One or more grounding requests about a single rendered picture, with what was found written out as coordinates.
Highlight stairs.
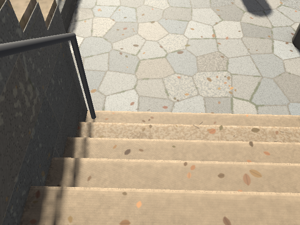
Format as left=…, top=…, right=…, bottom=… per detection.
left=19, top=110, right=300, bottom=225

